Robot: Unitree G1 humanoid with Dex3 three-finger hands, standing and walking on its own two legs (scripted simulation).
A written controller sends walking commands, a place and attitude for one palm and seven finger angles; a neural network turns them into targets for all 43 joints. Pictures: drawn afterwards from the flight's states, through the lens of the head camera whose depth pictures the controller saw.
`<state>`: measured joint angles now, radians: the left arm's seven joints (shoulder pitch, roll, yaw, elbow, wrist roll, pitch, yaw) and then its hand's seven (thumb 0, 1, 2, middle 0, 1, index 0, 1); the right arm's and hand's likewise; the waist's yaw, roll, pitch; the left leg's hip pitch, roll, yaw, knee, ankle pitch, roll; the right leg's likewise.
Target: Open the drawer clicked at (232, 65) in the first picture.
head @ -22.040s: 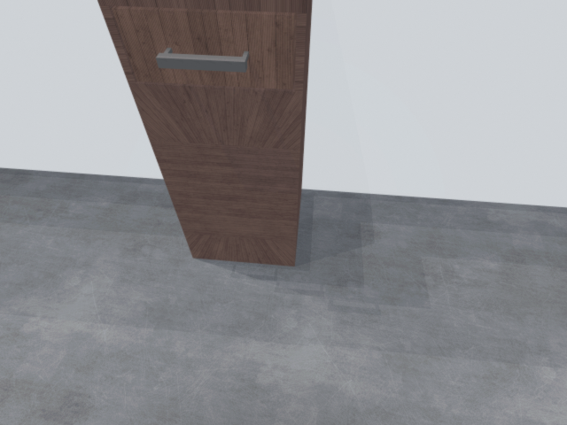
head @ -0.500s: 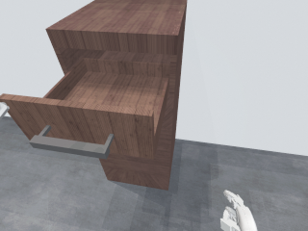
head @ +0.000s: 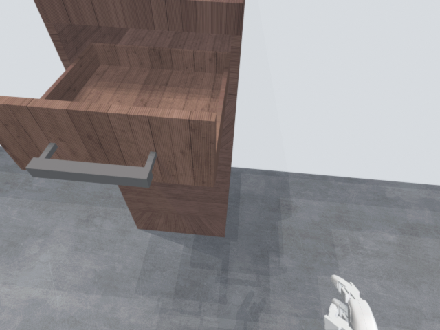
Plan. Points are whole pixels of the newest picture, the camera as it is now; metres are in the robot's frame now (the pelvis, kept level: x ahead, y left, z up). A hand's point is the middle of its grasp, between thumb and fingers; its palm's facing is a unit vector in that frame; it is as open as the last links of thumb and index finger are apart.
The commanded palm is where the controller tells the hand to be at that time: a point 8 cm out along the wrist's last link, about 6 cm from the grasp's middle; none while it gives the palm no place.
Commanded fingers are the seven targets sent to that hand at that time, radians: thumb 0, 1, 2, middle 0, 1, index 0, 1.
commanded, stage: step back with the hand held close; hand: left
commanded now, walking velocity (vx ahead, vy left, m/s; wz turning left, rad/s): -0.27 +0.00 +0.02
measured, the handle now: (96, 162) +0.34 +0.23 +0.14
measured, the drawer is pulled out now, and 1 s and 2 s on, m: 0.28 0.28 0.28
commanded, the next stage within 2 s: stop stepping back and stand still in 0.56 s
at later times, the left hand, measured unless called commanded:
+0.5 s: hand out of the picture +0.11 +0.23 +0.33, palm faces +0.66 -0.68 -0.33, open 7.5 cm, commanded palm +0.03 +0.28 +0.33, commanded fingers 0.00 0.90 0.90 -0.20 -0.30 -0.20 -0.30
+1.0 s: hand out of the picture -0.01 +0.23 +0.35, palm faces +0.61 -0.73 -0.32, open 7.5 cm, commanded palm -0.07 +0.29 +0.33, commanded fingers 0.00 0.90 0.90 -0.20 -0.30 -0.20 -0.30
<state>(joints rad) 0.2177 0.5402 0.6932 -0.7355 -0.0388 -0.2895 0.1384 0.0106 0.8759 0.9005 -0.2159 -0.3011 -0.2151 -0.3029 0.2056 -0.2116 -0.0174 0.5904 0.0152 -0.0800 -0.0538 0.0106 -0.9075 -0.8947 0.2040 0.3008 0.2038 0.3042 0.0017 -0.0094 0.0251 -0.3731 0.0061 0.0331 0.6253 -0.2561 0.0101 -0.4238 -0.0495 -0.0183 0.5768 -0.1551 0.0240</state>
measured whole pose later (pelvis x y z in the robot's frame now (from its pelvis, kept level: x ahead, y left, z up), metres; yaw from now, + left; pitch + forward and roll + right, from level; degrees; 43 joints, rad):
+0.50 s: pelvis -0.08 +0.00 -0.01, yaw +3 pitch -1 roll -1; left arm 0.10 0.52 0.68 -0.71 -0.03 -0.30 0.15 0.01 0.88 0.90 -0.21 -0.30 -0.21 -0.30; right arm 0.20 -0.21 -0.02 0.66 0.02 -0.10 -0.03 0.01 -0.91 -0.89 0.20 0.30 0.20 0.30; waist -0.02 0.01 0.06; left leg -0.54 0.01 0.02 0.93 -0.39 -0.01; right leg -0.41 -0.02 -0.01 0.65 -0.23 0.02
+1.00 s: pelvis -0.19 +0.00 +0.00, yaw +2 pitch +0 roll -2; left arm 0.17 0.55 0.64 -0.75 -0.06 -0.24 0.14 0.01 0.88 0.90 -0.21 -0.30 -0.21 -0.30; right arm 0.22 -0.21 0.03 0.63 0.01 -0.08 -0.05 0.01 -0.90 -0.89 0.21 0.30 0.21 0.30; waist -0.04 0.01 -0.05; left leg -0.39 0.04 0.04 0.63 -0.30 -0.01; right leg -0.22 0.00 -0.07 0.54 -0.33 0.01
